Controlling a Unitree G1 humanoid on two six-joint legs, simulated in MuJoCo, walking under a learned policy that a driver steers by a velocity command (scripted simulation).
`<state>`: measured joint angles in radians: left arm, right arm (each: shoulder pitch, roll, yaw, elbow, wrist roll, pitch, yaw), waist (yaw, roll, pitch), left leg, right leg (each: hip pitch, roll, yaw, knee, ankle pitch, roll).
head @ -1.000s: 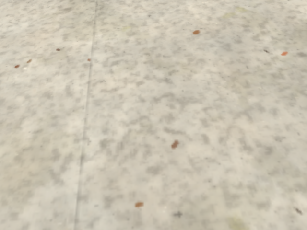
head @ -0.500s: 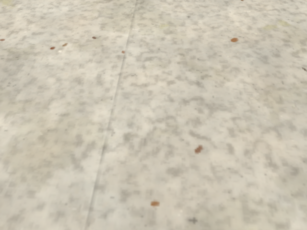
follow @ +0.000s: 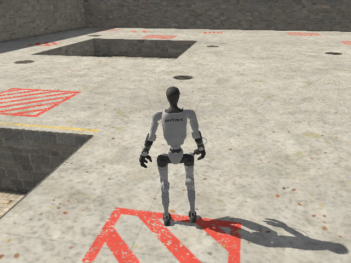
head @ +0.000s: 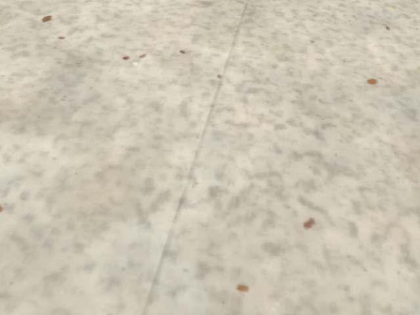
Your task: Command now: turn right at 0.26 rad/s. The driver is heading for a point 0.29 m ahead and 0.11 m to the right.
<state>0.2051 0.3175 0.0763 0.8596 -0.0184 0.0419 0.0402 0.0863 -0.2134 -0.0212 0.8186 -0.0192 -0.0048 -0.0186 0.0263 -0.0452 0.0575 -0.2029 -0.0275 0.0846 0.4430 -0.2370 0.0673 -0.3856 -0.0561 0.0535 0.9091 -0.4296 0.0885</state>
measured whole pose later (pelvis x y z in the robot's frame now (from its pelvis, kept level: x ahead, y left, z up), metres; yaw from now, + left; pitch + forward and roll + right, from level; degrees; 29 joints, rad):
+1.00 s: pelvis +0.17 -0.05 +0.00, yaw -28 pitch +1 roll +0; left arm 0.25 0.31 0.06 0.74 0.00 0.01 0.04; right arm 0.13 -0.25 -0.04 0.86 -0.01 -0.07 0.02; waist 0.00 -0.04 0.05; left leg -0.26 -0.02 0.01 0.41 -0.17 0.03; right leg -0.38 0.01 0.09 0.94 -0.50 0.06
